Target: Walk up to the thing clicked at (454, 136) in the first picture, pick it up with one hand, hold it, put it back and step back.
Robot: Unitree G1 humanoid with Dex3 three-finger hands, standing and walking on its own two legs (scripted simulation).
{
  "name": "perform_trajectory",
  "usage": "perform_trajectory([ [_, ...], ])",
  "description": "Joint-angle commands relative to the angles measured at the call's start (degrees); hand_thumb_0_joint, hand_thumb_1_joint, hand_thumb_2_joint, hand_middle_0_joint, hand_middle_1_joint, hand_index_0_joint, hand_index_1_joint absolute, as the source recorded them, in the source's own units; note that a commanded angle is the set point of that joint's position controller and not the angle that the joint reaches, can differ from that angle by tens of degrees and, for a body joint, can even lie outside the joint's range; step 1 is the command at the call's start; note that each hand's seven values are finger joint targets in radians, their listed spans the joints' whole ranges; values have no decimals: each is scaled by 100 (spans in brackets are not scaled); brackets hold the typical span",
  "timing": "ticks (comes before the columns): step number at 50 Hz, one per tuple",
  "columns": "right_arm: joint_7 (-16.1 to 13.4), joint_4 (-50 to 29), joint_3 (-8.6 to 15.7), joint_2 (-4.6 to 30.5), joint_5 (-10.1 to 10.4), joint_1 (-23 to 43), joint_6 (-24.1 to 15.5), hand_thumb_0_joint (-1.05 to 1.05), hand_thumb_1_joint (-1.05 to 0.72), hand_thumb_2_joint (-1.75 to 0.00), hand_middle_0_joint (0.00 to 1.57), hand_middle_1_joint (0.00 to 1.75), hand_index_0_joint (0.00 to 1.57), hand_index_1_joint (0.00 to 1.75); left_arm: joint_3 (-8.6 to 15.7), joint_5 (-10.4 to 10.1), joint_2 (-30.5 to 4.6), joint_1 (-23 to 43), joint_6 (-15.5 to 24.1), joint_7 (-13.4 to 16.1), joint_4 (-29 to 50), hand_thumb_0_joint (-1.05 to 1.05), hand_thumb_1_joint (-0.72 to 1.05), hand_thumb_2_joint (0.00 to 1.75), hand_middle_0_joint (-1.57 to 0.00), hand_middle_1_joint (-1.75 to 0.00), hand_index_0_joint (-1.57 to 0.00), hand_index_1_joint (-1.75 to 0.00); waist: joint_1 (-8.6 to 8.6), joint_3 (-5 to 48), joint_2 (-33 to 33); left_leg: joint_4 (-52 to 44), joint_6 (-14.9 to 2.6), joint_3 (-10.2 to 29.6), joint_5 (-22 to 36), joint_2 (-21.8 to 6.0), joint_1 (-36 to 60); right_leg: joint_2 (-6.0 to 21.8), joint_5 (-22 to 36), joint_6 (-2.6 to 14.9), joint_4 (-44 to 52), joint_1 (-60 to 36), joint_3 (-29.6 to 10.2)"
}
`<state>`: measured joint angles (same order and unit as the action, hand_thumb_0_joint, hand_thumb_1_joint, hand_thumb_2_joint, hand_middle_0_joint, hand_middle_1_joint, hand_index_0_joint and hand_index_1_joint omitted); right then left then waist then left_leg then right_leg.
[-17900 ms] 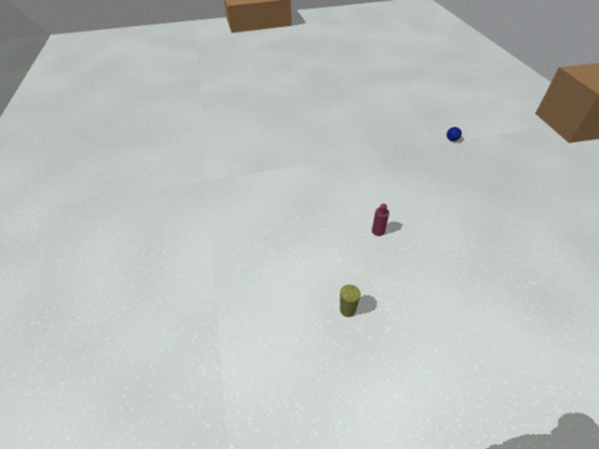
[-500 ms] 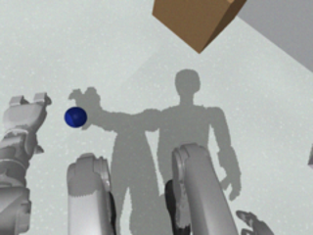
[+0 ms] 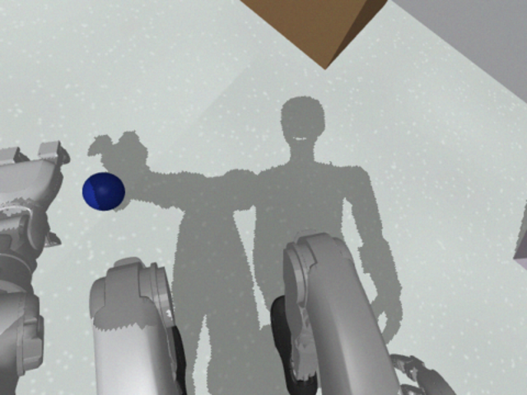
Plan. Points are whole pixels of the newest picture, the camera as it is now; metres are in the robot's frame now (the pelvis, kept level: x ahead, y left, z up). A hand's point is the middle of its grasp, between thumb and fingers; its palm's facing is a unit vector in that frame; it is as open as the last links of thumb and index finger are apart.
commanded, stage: rise first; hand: left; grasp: from above
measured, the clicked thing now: (104, 191) +0.49 +0.24 -0.30
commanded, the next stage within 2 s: approach in 1.90 s
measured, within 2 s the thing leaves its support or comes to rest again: neither
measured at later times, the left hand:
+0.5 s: hand (51, 203) +0.44 +0.29 -0.18, palm faces -0.45 -0.07 -0.89, open 14.1 cm
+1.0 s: hand (59, 200) +0.44 +0.28 -0.19, palm faces -0.44 -0.07 -0.90, open 14.1 cm
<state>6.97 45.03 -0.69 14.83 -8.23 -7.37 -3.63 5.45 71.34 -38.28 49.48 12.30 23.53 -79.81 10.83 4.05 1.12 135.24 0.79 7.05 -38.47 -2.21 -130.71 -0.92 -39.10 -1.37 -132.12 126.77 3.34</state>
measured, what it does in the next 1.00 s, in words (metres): stands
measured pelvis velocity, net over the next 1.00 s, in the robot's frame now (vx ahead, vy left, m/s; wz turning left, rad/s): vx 0.00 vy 0.00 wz -0.02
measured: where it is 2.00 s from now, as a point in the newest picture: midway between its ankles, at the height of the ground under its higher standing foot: (236, 379)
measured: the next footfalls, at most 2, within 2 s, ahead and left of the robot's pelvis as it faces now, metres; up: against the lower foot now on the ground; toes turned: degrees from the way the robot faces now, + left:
none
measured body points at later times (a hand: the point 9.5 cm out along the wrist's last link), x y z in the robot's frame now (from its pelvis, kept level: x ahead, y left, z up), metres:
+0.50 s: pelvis +0.00 +0.00 -0.01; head +0.23 +0.06 +0.37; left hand +0.45 +0.29 -0.13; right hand +0.06 -0.27 -0.12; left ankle +0.08 +0.13 -0.31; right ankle +0.10 -0.12 -0.31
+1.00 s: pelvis +0.00 +0.00 -0.02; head +0.23 +0.06 +0.37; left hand +0.46 +0.28 -0.14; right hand +0.05 -0.27 -0.12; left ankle +0.08 +0.13 -0.31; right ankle +0.10 -0.12 -0.31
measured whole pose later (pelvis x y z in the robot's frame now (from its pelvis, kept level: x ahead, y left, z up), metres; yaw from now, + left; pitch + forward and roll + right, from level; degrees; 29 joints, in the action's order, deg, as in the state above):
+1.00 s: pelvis +0.00 +0.00 -0.02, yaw -1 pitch +33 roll -7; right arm 8.1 44.5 -3.0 15.6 -9.0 -8.4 -4.6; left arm 5.5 71.1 -39.7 50.8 10.4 25.4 -82.3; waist 13.4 2.8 1.3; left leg 138.4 0.9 8.3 -38.7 -2.1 -132.9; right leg -1.4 -38.9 -1.5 -134.4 128.7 4.2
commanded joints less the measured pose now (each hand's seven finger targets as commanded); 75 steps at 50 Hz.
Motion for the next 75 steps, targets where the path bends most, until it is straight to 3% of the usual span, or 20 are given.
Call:
perform_trajectory([
  [1, -61, -113, 381, 1312, 33, -1113, -16, 0, -90, -90, 20, 30, 20, 30, 203, -60, -1510, 1696, 40, 250, 791, 0, -55, 101, -7, -103, -7, -103, -47, 3749, -1438, -1335, -259, -557, 726, 187, 2793, -151, 998, 345, 1434, -1773, 440],
  [10, -43, -125, 356, 1392, 28, -1186, -23, 0, -90, -90, 20, 30, 20, 30, 264, -57, -1542, 1639, -14, 343, 678, 0, -56, 101, -7, -103, -7, -102, 19, 3637, -1405, -1283, -246, -511, 763, 181, 2809, -142, 1045, 345, 1342, -1650, 493],
  [14, -31, -117, 331, 1381, 40, -1152, -40, 0, -90, -90, 20, 30, 20, 30, 135, -38, -1484, 1687, -17, 334, 637, 0, -55, 100, -6, -104, -7, -103, 56, 3611, -1568, -1254, -231, -510, 773, 173, 2804, -162, 1081, 359, 1297, -1593, 503],
  [22, -3, -113, 296, 1410, 3, -1213, -57, 0, -90, -90, 20, 30, 20, 30, 208, -85, -1551, 1780, -34, 348, 660, 0, -55, 101, -8, -102, -8, -103, 99, 3790, -1509, -1119, -245, -519, 937, 164, 2791, -187, 1266, 323, 1284, -1794, 497],
  [30, 0, -164, 210, 1440, -21, -1133, -73, 0, -90, -90, 20, 30, 20, 30, 152, -50, -1570, 1828, -4, 388, 385, 0, -57, 103, -8, -102, -7, -104, 179, 3460, -1408, -1140, -255, -484, 521, 192, 2475, -191, 849, 341, 1297, -1561, 547],
  [34, 17, -138, 184, 1455, -38, -1219, -107, 0, -90, -90, 20, 30, 20, 30, 168, -16, -1593, 1870, -30, 417, 326, 0, -56, 102, -9, -103, -8, -104, 243, 3563, -1429, -1067, -254, -489, 754, 197, 2573, -191, 1103, 323, 1236, -1679, 549],
  [35, 19, -157, 192, 1452, -28, -1170, -104, 0, -90, -90, 20, 30, 20, 30, 179, -41, -1640, 1907, -16, 436, 418, 0, -55, 101, -8, -104, -8, -104, 186, 3600, -1482, -1071, -251, -502, 730, 182, 2528, -195, 1072, 326, 1254, -1680, 533],
  [37, 13, -147, 168, 1440, -39, -1150, -96, 0, -90, -90, 20, 30, 20, 30, 156, -16, -1582, 1815, -53, 448, 312, 0, -55, 102, -9, -103, -8, -104, 177, 3575, -1468, -1051, -247, -506, 767, 183, 2555, -202, 1110, 325, 1247, -1678, 538],
  [38, 12, -149, 167, 1463, -49, -1187, -109, 0, -90, -90, 20, 30, 20, 30, 156, -29, -1624, 1978, -51, 456, 419, 0, -55, 101, -8, -103, -8, -104, 253, 3603, -1522, -1008, -253, -505, 771, 180, 2567, -198, 1141, 318, 1246, -1676, 531],
  [46, 48, -169, 212, 1486, -35, -1190, -114, 0, -91, -90, 20, 30, 20, 30, 221, -68, -1623, 1779, -166, 430, 493, 0, -55, 102, -10, -102, -8, -103, 184, 3638, -1650, -1098, -229, -483, 761, 175, 2669, -187, 1116, 345, 1191, -1615, 579],
  [48, 57, -158, 209, 1452, -26, -1178, -114, 0, -91, -90, 20, 30, 20, 30, 112, -105, -1485, 1797, -188, 385, 584, 0, -55, 101, -10, -102, -9, -103, 182, 3678, -1613, -1109, -239, -497, 752, 175, 2620, -206, 1139, 341, 1234, -1703, 549],
  [49, 49, -151, 230, 1475, 1, -1157, -115, 0, -91, -90, 20, 30, 20, 30, 218, -106, -1671, 1847, -187, 388, 629, 0, -55, 101, -10, -102, -9, -103, 111, 3698, -1651, -1132, -232, -497, 713, 177, 2655, -191, 1071, 354, 1221, -1619, 541],
  [54, 58, -152, 248, 1462, 19, -1255, -126, 0, -91, -90, 20, 30, 20, 30, 29, -161, -1380, 1830, -194, 290, 713, 0, -54, 100, -11, -100, -10, -101, 235, 3563, -1614, -1164, -232, -478, 660, 175, 2656, -175, 1039, 347, 1283, -1602, 558],
  [56, 50, -165, 255, 1493, 35, -1272, -131, 0, -90, -90, 20, 30, 20, 30, 76, -165, -1435, 1771, -209, 266, 724, 0, -53, 100, -10, -101, -10, -102, 159, 3647, -1600, -1212, -224, -459, 770, 173, 2808, -165, 1128, 350, 1275, -1624, 566],
  [58, 68, -153, 248, 1470, 45, -1290, -122, 0, -91, -90, 20, 30, 20, 30, 29, -166, -1430, 1787, -206, 233, 679, 0, -52, 100, -13, -99, -11, -100, 233, 3639, -1516, -1155, -245, -488, 824, 177, 2693, -179, 1210, 336, 1307, -1749, 542],
  [61, 48, -166, 232, 1450, 64, -1243, -101, 0, -91, -90, 20, 30, 20, 30, 29, -208, -1399, 1803, -170, 211, 724, 0, -51, 99, -14, -97, -12, -99, 160, 3641, -1495, -1213, -246, -496, 738, 194, 2627, -175, 1101, 338, 1360, -1723, 526],
  [67, 20, -178, 227, 1413, 75, -1182, -86, 0, -91, -90, 20, 30, 20, 30, -39, -156, -1341, 1768, -125, 198, 567, 0, -49, 97, -16, -95, -15, -97, 146, 3490, -1253, -1231, -268, -529, 543, 211, 2419, -190, 883, 330, 1470, -1765, 481],
  [71, 11, -121, 229, 1432, 68, -1224, -104, 0, -91, -90, 20, 30, 20, 30, -59, -69, -1342, 1960, -123, 244, 592, 0, -49, 96, -16, -95, -15, -96, 178, 3626, -1456, -1248, -224, -484, 736, 203, 2742, -178, 1085, 358, 1338, -1634, 541],
  [73, 20, -165, 214, 1436, 46, -1216, -126, 0, -91, -90, 20, 30, 20, 30, -119, -95, -1273, 1993, -115, 255, 445, 0, -47, 95, -18, -93, -17, -95, 279, 3388, -1368, -1207, -246, -484, 627, 197, 2568, -174, 997, 343, 1376, -1576, 537],
  [75, 11, -139, 185, 1438, 29, -1200, -131, 0, -91, -90, 20, 30, 20, 30, -47, -71, -1359, 1977, -105, 296, 408, 0, -46, 94, -19, -92, -17, -94, 234, 3412, -1449, -1211, -240, -500, 634, 207, 2535, -165, 986, 339, 1369, -1581, 533],
])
